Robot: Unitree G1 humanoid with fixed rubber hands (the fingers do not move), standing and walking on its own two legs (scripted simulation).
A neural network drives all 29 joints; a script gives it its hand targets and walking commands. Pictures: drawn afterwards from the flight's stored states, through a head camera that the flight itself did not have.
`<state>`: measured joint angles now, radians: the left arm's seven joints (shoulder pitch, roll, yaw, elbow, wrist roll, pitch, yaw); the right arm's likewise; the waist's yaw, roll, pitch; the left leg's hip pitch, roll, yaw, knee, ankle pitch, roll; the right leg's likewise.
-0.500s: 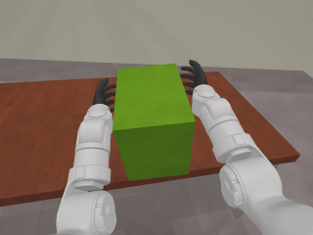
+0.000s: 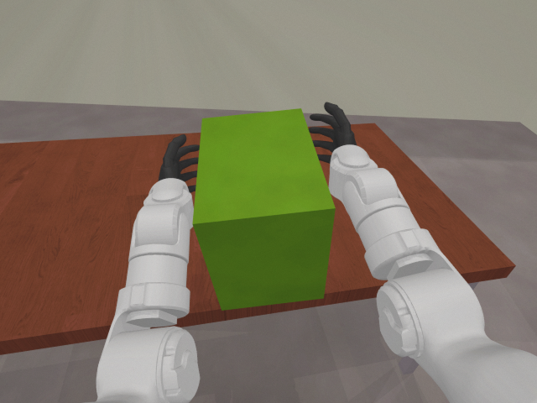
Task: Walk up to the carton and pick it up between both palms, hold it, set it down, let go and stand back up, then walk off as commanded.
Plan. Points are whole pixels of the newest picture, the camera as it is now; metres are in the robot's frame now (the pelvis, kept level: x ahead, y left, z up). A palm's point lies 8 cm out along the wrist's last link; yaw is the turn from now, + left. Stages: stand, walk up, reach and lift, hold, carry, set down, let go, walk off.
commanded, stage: hold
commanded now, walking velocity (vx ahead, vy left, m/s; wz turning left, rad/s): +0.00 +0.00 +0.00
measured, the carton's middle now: (262, 207) +0.39 +0.00 +0.14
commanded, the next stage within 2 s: set down in 0.20 s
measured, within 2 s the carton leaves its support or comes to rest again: neither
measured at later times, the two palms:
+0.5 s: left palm (169, 176) +0.40 +0.14 +0.20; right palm (337, 139) +0.42 -0.11 +0.25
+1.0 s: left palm (162, 183) +0.43 +0.16 +0.16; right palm (311, 148) +0.47 -0.08 +0.20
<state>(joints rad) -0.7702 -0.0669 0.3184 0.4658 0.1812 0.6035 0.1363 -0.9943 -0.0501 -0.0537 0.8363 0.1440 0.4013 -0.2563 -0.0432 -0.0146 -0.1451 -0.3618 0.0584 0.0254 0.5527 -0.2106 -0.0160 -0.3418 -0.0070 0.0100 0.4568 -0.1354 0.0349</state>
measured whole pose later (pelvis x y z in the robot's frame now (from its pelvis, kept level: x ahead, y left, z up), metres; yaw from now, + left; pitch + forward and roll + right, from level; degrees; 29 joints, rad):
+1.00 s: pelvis +0.03 +0.00 +0.01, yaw +0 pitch +2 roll -2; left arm -0.78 -0.10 0.39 0.52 0.22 0.38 0.14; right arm -1.02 -0.02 -0.13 0.95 0.15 0.13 -0.21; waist 0.02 -0.01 -0.05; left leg -0.30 0.06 0.03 0.50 -0.23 -0.02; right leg -0.28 -0.01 0.01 0.39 -0.15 0.03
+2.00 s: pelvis +0.04 -0.01 +0.01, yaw +0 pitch +3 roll -1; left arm -0.77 -0.14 0.40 0.71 0.22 0.19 0.21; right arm -1.01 -0.02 -0.34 1.13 0.02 -0.03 -0.06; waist 0.09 -0.01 -0.02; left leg -0.30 0.06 0.03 0.47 -0.22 -0.03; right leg -0.28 0.00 0.01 0.38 -0.15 0.02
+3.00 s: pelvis +0.07 -0.02 +0.01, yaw +0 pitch +5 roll -1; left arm -0.77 -0.21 0.53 0.73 0.33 0.10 0.20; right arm -1.01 -0.02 -0.52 1.20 -0.18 -0.12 0.04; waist 0.14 -0.01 0.00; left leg -0.30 0.08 0.03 0.45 -0.24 -0.04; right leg -0.29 0.02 0.00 0.38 -0.19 0.00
